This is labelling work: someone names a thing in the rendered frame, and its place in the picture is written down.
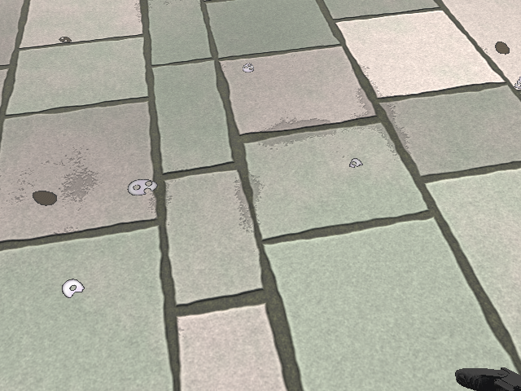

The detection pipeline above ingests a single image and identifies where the right robot hand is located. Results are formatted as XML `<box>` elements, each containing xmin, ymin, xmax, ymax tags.
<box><xmin>455</xmin><ymin>367</ymin><xmax>521</xmax><ymax>391</ymax></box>

